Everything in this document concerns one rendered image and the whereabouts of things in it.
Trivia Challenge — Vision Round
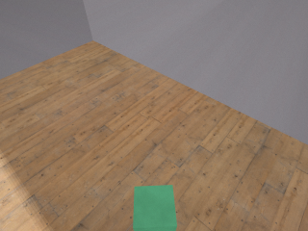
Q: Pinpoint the carton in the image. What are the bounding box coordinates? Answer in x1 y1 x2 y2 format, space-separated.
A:
133 185 177 231

